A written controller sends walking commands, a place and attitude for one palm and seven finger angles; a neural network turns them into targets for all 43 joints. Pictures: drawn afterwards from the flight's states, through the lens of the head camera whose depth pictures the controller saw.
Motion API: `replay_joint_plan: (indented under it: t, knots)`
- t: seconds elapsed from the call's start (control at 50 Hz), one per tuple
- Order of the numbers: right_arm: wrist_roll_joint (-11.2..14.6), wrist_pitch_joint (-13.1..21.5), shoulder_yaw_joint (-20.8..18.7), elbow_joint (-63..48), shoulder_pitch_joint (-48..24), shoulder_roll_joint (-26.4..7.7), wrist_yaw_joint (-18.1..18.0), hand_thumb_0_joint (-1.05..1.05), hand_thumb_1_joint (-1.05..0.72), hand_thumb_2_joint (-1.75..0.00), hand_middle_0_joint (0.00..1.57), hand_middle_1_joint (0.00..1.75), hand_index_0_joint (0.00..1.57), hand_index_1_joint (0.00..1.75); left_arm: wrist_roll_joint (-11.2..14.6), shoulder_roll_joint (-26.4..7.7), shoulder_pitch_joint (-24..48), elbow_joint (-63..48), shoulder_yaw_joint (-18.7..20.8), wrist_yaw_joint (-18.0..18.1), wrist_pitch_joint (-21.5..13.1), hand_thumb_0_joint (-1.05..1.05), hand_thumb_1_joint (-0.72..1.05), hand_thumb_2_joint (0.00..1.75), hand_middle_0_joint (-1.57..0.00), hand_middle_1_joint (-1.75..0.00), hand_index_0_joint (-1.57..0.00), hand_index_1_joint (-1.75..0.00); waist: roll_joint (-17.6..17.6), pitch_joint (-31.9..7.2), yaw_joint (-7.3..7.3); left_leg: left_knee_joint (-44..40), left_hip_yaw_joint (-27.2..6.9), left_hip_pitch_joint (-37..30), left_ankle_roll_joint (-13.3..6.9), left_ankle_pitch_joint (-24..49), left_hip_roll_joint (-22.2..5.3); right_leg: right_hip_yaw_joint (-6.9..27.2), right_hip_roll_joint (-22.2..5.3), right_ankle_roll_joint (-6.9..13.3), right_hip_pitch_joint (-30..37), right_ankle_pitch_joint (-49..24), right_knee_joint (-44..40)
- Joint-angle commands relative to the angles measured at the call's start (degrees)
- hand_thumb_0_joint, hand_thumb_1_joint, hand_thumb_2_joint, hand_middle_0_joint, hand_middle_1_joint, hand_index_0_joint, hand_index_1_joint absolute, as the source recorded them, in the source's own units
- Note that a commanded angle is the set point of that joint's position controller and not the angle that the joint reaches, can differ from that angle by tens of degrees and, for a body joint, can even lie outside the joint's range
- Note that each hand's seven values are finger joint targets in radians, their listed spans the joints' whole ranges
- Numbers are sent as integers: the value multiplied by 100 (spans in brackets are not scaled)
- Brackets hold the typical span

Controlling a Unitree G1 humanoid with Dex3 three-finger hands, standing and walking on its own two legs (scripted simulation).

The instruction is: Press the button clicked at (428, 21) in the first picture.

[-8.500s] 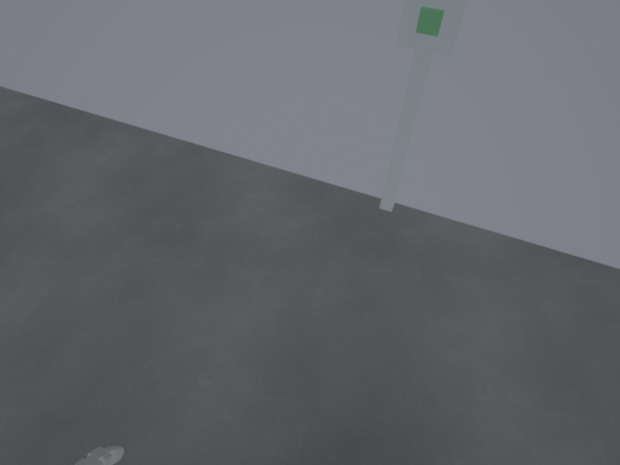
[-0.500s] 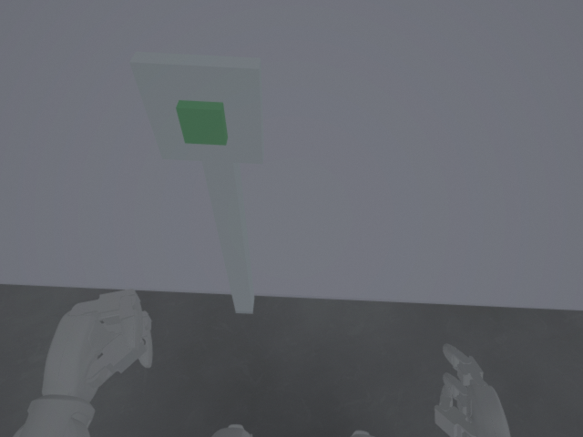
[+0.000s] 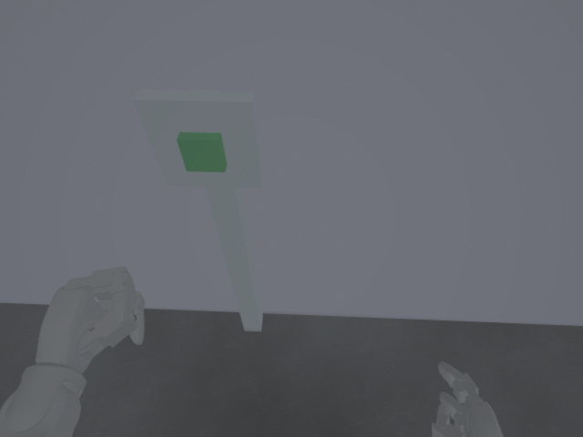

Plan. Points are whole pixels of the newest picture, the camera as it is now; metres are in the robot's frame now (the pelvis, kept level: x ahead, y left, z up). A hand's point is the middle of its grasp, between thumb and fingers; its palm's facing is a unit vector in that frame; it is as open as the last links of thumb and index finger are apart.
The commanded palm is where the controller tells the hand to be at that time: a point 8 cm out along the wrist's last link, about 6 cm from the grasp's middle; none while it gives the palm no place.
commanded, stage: raise the hand and make a fist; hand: left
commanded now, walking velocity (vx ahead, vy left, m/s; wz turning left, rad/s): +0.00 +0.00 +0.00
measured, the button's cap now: (203, 151) +0.53 +0.18 +0.10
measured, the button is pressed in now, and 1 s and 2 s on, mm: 0 0 0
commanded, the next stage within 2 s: aim a knuckle at the button in 0.34 s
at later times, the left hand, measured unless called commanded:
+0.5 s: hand (135, 330) +0.22 +0.20 +0.09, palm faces +0.02 -1.00 -0.05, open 3.1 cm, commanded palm +0.21 +0.25 +0.09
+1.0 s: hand (173, 266) +0.31 +0.18 +0.08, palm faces +0.01 -1.00 -0.02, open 3.1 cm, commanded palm +0.29 +0.23 +0.08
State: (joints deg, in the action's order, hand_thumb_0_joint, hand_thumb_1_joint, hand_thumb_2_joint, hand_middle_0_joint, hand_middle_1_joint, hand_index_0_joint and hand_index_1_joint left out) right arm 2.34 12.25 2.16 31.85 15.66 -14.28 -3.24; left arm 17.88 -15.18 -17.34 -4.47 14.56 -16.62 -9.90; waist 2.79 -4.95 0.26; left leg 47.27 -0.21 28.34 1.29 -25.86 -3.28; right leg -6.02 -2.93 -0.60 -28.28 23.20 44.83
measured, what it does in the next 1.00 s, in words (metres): stands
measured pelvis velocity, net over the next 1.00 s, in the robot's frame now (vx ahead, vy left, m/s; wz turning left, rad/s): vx -0.02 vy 0.00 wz -0.02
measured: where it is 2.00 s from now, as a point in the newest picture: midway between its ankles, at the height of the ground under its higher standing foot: outside the picture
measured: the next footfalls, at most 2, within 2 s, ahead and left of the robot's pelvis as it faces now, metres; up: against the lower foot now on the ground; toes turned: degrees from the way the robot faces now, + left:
none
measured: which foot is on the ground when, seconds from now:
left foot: down 0.00-1.00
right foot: down 0.00-1.00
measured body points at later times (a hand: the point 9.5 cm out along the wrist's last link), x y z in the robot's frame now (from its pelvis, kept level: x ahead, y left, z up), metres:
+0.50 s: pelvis -0.01 -0.01 +0.00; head +0.01 -0.02 +0.45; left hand +0.21 +0.25 +0.10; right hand +0.16 -0.24 -0.07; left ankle -0.02 +0.13 -0.71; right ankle -0.01 -0.13 -0.71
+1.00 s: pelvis -0.02 +0.00 +0.00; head +0.02 -0.01 +0.45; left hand +0.31 +0.23 +0.08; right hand +0.11 -0.25 -0.09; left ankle -0.02 +0.13 -0.71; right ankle -0.01 -0.13 -0.71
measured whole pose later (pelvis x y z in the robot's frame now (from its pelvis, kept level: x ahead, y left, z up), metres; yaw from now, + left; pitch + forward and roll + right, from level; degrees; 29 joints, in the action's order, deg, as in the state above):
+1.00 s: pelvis -0.02 +0.00 +0.00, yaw -1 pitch +7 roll +0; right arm 1.9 9.3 1.1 35.2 15.7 -14.8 -3.1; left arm 13.4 -14.2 7.4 20.7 13.5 -12.6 -14.0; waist 1.5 -2.7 -1.2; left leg 44.2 1.7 28.3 1.3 -22.6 -3.0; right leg -4.1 -3.0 -0.4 -29.8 20.4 43.6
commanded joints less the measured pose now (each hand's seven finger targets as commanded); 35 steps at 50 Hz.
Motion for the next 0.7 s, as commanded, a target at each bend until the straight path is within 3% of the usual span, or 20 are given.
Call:
replay_joint_plan:
  t: [0.0,0.08,0.14,0.18,0.32,0.42,0.5,0.56,0.58,0.6,0.62,0.66,0.68]
  knots:
    - [26,356,-312,-932,-425,-689,-71,0,-90,-90,20,30,20,30,133,-723,386,-959,432,-24,-318,0,90,90,-130,-150,-130,-150,-265,-837,58,-750,9,-320,-191,2000,360,158,281,76,912,-2020,-621]
    - [-4,355,-320,-904,-422,-702,-60,0,-90,-90,20,30,20,30,89,-848,424,-929,524,21,-393,0,90,90,-130,-150,-130,-150,-307,-793,75,-767,41,-319,-198,2003,363,203,290,80,981,-2028,-654]
    - [-3,368,-319,-896,-411,-663,-46,0,-90,-90,20,30,20,30,59,-786,536,-1085,496,83,-539,0,90,90,-130,-150,-130,-150,-87,-793,63,-819,58,-403,-182,1951,373,195,270,90,947,-1966,-669]
    - [-18,358,-320,-868,-421,-681,-48,0,-90,-90,20,30,20,30,48,-854,546,-1025,525,104,-590,0,90,90,-130,-150,-130,-150,-254,-775,51,-792,59,-342,-196,1884,372,246,280,83,973,-1885,-705]
    - [12,379,-314,-846,-463,-668,-66,0,-90,-90,20,30,20,30,23,-790,642,-1027,424,50,-660,0,90,90,-130,-150,-130,-150,25,-765,30,-841,76,-430,-196,1704,382,264,263,86,884,-1678,-765]
    - [8,393,-299,-832,-512,-665,-80,0,-90,-90,20,30,20,30,74,-763,628,-896,438,27,-638,0,90,90,-130,-150,-130,-150,-194,-656,25,-877,51,-358,-198,1536,384,275,265,71,848,-1477,-823]
    - [15,378,-274,-695,-541,-715,-133,0,-90,-90,20,30,20,30,28,-739,1781,-555,241,27,-635,0,90,90,-130,-150,-130,-150,-264,-382,-161,-862,8,-241,-197,1110,380,331,261,55,505,-876,-912]
    - [23,409,-265,-647,-530,-711,-172,0,-90,-90,20,30,20,30,-84,-702,2266,-357,104,58,-647,0,90,90,-130,-150,-130,-150,-2,-623,-155,-905,-9,-376,-194,1045,378,301,239,81,477,-775,-869]
    - [12,395,-256,-611,-506,-730,-186,0,-90,-90,20,30,20,30,-107,-767,2520,-172,97,78,-622,0,90,90,-130,-150,-130,-150,-208,-603,-206,-874,-17,-302,-204,1012,367,337,254,73,487,-709,-874]
    - [15,379,-276,-583,-505,-736,-200,0,-90,-90,20,30,20,30,-149,-871,2680,-16,187,107,-612,0,90,90,-130,-150,-130,-150,-287,-706,-179,-869,-11,-301,-207,1023,366,354,236,64,521,-717,-877]
    - [18,367,-267,-565,-518,-726,-205,0,-90,-90,20,30,20,30,-166,-820,2807,189,146,114,-591,0,90,90,-130,-150,-130,-150,-168,-656,-170,-902,-3,-310,-197,1001,371,341,233,74,485,-717,-870]
    - [6,362,-267,-554,-526,-710,-195,0,-90,-90,20,30,20,30,-210,-843,3069,283,160,179,-601,0,90,90,-130,-150,-130,-150,20,-908,-100,-946,-22,-426,-181,1136,374,305,225,108,583,-893,-788]
    - [-12,341,-266,-568,-504,-719,-181,0,-90,-90,20,30,20,30,-196,-917,3037,389,240,208,-602,0,90,90,-130,-150,-130,-150,-244,-1052,-53,-926,-21,-362,-188,1239,370,334,236,102,765,-996,-767]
